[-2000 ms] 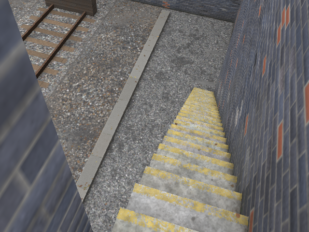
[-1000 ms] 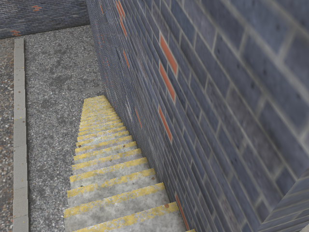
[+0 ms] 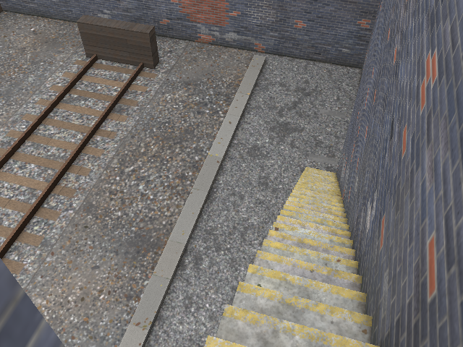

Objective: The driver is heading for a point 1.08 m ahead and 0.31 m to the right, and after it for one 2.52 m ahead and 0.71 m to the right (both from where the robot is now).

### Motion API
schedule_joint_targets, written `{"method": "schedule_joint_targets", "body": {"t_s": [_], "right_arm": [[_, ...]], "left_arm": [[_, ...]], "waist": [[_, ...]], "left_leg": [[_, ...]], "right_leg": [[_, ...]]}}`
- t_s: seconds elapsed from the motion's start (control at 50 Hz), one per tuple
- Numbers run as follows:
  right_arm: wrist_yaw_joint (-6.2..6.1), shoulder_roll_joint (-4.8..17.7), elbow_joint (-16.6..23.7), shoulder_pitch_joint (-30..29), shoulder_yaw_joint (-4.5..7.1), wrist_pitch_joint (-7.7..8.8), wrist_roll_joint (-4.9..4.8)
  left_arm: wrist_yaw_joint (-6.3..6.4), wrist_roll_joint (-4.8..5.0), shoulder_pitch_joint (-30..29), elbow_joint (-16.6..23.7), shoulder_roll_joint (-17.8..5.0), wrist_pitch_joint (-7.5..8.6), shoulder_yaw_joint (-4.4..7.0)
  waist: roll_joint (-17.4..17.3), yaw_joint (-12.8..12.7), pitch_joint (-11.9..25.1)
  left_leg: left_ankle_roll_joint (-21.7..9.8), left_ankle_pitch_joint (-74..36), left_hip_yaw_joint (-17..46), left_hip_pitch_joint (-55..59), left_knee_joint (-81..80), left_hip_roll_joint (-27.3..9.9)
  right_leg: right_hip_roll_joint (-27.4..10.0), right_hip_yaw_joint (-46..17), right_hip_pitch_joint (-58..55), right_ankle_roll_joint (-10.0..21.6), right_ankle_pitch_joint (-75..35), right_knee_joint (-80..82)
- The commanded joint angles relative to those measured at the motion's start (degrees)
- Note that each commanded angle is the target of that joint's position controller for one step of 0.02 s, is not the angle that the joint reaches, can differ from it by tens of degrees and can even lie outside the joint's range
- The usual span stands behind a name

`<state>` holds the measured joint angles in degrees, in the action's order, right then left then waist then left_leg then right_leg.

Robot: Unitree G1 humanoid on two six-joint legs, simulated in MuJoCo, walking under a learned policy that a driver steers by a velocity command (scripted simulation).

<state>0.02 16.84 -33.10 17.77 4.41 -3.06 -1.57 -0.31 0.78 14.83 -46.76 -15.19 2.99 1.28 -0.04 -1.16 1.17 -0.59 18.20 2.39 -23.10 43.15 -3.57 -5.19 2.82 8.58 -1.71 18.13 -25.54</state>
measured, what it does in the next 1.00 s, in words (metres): goes down, turning right: left foot, then right foot 0.21 m lower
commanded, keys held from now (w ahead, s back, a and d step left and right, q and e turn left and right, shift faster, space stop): w+e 0.88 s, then w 0.12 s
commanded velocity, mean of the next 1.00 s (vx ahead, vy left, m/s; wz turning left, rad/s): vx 0.50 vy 0.01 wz -0.38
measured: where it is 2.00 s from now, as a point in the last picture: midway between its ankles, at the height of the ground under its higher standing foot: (279, 341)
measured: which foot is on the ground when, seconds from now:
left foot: up 0.00-0.02, down 0.04-0.58, up 0.60-1.00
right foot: down 0.00-0.04, up 0.06-0.56, down 0.58-1.00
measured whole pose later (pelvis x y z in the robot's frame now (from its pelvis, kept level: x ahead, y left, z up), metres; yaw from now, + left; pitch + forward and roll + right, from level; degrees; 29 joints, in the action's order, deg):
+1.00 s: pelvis +0.42 -0.12 -0.32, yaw -30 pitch +2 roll +0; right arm 3.2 13.3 -42.6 7.5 2.5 1.4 4.6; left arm 8.0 3.3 24.4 -52.4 -9.8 1.9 1.5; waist -7.4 -2.2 3.5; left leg 0.9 -25.8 5.2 -32.8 42.3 -0.7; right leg 5.6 -8.3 19.2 2.4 50.2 -71.4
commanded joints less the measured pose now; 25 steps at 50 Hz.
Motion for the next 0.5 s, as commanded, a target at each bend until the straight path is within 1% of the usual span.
{"method": "schedule_joint_targets", "body": {"t_s": [0.02, 0.04, 0.06, 0.08, 0.1, 0.12, 0.14, 0.16, 0.18, 0.2, 0.22, 0.24, 0.26, 0.28, 0.3, 0.32, 0.34, 0.36, 0.38, 0.4, 0.42, 0.44, 0.46, 0.48, 0.5], "right_arm": [[-0.56, 3.92, 0.23, 8.35, 1.70, 1.35, 0.03], [-0.82, 5.49, -1.71, 13.61, 2.69, 1.01, 0.48], [-1.03, 9.03, -3.53, 19.85, 3.14, 0.67, 0.89], [-0.68, 14.20, -3.09, 19.83, 4.61, 0.59, 1.33], [-0.87, 13.15, -3.00, 16.36, 4.85, 1.45, 1.07], [-1.14, 10.04, -3.01, 12.46, 3.92, 1.97, 0.61], [-1.44, 7.64, -3.13, 9.45, 3.05, 2.08, 0.73], [-2.23, 5.89, -2.95, 6.22, 2.29, 2.10, 0.48], [-2.77, 5.19, -4.56, 6.01, 2.36, 2.18, 1.24], [-3.23, 4.80, -5.85, 6.37, 2.32, 2.34, 1.74], [-3.19, 4.81, -9.72, 9.75, 2.95, 2.30, 1.90], [-3.23, 6.98, -11.57, 10.12, 3.55, 2.87, 2.99], [-2.67, 6.06, -12.61, 8.94, 2.83, 5.03, 2.19], [-2.44, 4.22, -14.05, 8.97, 2.40, 5.94, 1.80], [-2.49, 4.82, -15.67, 10.77, 2.79, 6.66, 1.65], [-2.61, 3.01, -17.87, 12.23, 2.07, 7.12, 2.00], [-2.94, 2.62, -17.92, 12.71, 1.69, 7.34, 2.43], [-3.74, 1.87, -18.83, 13.50, 1.29, 7.48, 2.85], [-4.03, 3.37, -19.77, 15.37, 1.49, 7.66, 3.33], [-4.33, 3.54, -19.70, 16.71, 1.54, 8.03, 2.31], [-5.40, 1.62, -16.42, 7.33, 0.19, 8.61, 2.06], [-5.20, 3.36, -15.85, 6.62, 0.30, 9.61, 2.19], [-4.28, 5.46, -17.23, 10.14, 0.80, 10.26, 2.06], [-3.63, 6.66, -18.39, 8.37, 1.23, 10.10, 2.17], [-3.19, 6.69, -19.30, 6.74, 1.38, 9.04, 1.63]], "left_arm": [[0.52, 1.67, -4.01, 0.50, -11.59, -2.36, 3.46], [-0.24, 0.40, -7.50, 1.60, -7.54, -2.46, 1.90], [-0.72, -1.40, -7.17, 4.16, -3.32, -1.88, 0.52], [-1.03, 0.12, -1.61, 4.94, -4.09, -0.99, 1.15], [-0.54, 2.25, -1.59, 4.62, -6.26, -0.71, 2.14], [-0.23, 2.71, -2.62, 5.18, -7.49, -0.90, 2.90], [0.24, 2.02, -1.96, 4.67, -7.23, -1.68, 3.30], [0.30, 1.26, -1.19, 4.33, -6.47, -2.18, 3.24], [0.18, 0.89, 2.25, 2.38, -5.10, -2.57, 3.15], [0.35, 1.17, 5.10, 1.02, -4.82, -3.08, 3.37], [0.17, 1.71, 7.63, -0.11, -3.76, -3.47, 3.61], [-0.32, 1.23, 11.65, -2.32, -4.71, -3.67, 4.47], [-0.24, 1.68, 12.01, -1.54, -4.43, -3.45, 4.77], [-0.07, 1.51, 10.61, -1.33, -4.08, -3.69, 4.92], [0.14, 0.94, 7.67, -0.04, -1.65, -3.32, 4.16], [0.16, 0.45, 6.35, -0.19, -0.97, -3.23, 3.98], [-0.13, 0.21, 4.75, 0.69, -2.69, -3.34, 4.58], [-0.55, 0.59, 1.37, 1.91, -2.37, -2.86, 4.72], [-1.36, 0.60, 0.80, 2.31, -1.88, -2.29, 4.55], [-1.30, 0.67, 0.71, 3.21, -0.57, -1.75, 3.91], [-1.10, -0.14, -1.91, 5.11, -1.98, -1.80, 4.12], [-1.45, -0.58, -3.62, 5.04, -1.16, -2.07, 3.82], [-1.98, 1.10, -2.43, 4.42, 1.22, -3.15, 3.27], [-1.90, 2.24, 5.65, 1.25, 1.75, -4.32, 3.48], [-1.18, 3.43, 9.15, -0.23, -0.64, -5.92, 4.48]], "waist": [[8.64, 6.74, -4.11], [3.44, 9.79, -4.13], [-10.27, 9.38, -1.81], [-17.52, 6.63, 0.86], [-13.32, 6.21, -1.35], [-12.01, 5.14, -3.82], [-11.00, 4.03, -4.49], [-10.07, 3.06, -6.81], [-10.28, 2.40, -5.40], [-10.84, 2.05, -5.23], [-9.68, 1.50, -5.89], [-6.59, 0.43, -3.12], [-8.17, -0.30, -4.12], [-7.15, 0.70, -5.69], [-8.45, 1.91, -6.87], [-8.51, 3.40, -9.47], [-6.02, 3.79, -10.23], [-7.25, 5.70, -11.10], [-8.57, 6.35, -10.07], [-7.85, 6.66, -11.48], [-3.45, 3.68, -12.39], [-1.90, 4.19, -9.85], [-3.28, 5.65, -8.52], [-5.57, 2.87, -7.78], [-6.78, 1.37, -7.16]], "left_leg": [[-1.76, -4.37, -9.32, 17.65, -9.95, 6.16], [-2.91, -9.02, -3.68, 25.25, -11.71, 2.91], [-6.00, -20.63, 11.91, 30.69, -17.60, -7.00], [-14.96, -14.07, 30.42, 30.49, -21.74, -16.36], [-16.59, 0.85, 33.84, 25.33, -23.98, -17.89], [-14.52, 7.63, 29.83, 22.23, -24.47, -16.69], [-12.63, 10.96, 25.29, 18.51, -25.55, -15.55], [-10.89, 9.69, 21.52, 14.83, -26.53, -15.29], [-10.57, 6.99, 17.77, 12.23, -26.82, -14.50], [-10.16, 6.00, 13.48, 10.36, -28.02, -13.86], [-10.01, 2.38, 10.47, 11.05, -26.63, -14.40], [-10.52, -4.17, 8.32, 11.06, -23.90, -14.74], [-10.90, -2.22, 4.94, 11.74, -21.23, -14.25], [-10.17, -3.59, 2.86, 12.08, -19.70, -14.14], [-10.51, -0.73, 1.93, 14.21, -19.72, -15.60], [-9.57, -7.98, 0.56, 16.34, -16.79, -15.08], [-7.61, -7.53, -1.53, 17.13, -14.46, -14.32], [-5.54, -8.38, -0.23, 21.99, -11.85, -18.17], [-4.47, -8.67, -1.10, 22.54, -8.74, -19.23], [-3.85, -11.75, -1.37, 22.58, -8.05, -19.83], [-1.97, -1.84, -10.01, 4.33, -5.36, -14.54], [-0.50, 4.51, -17.78, -6.43, -4.59, -9.54], [-0.89, 12.34, -18.81, -9.16, -5.61, -10.09], [-0.18, 15.43, -17.78, -10.32, -1.11, -11.71], [1.55, 11.43, -17.46, -6.10, 2.69, -11.34]], "right_leg": [[-4.00, -5.67, 16.03, 9.73, 6.83, 5.03], [-0.66, -2.66, 22.79, 5.68, 3.99, -3.27], [4.01, -1.30, 29.50, 1.84, 13.58, -19.63], [7.36, -8.42, 37.16, -0.01, 19.49, -33.07], [4.67, -13.22, 40.78, 0.52, 18.34, -40.94], [3.13, -13.46, 42.13, 1.06, 14.83, -44.05], [2.25, -12.86, 40.37, 1.11, 11.86, -44.02], [1.43, -13.52, 39.30, 0.55, 7.27, -43.15], [1.90, -13.45, 35.52, 0.40, 2.82, -44.02], [2.13, -12.34, 33.15, -0.32, 0.32, -45.58], [2.33, -14.14, 32.24, 0.23, 0.93, -44.60], [3.10, -12.09, 28.27, 0.97, -3.43, -51.12], [2.58, -10.58, 32.34, 1.26, -7.93, -54.32], [2.56, -10.71, 35.29, 1.98, -9.08, -55.09], [1.52, -8.75, 39.79, 2.38, -7.78, -56.37], [0.31, -11.39, 43.89, 2.86, -8.20, -54.94], [0.28, -12.52, 45.12, 3.11, -14.19, -48.22], [-0.42, -16.91, 50.09, 3.61, -15.42, -45.98], [-0.38, -16.91, 51.30, 3.90, -18.39, -42.74], [-0.38, -16.10, 53.65, 3.47, -20.29, -41.73], [1.53, -12.11, 37.32, 1.86, -39.73, -23.72], [4.75, -1.74, 18.66, 0.13, -48.89, -16.04], [6.75, 2.05, 9.46, -1.31, -52.01, -17.05], [5.50, 0.31, 4.34, -1.12, -53.90, -21.05], [5.56, 0.89, 4.50, -0.74, -45.74, -20.99]]}}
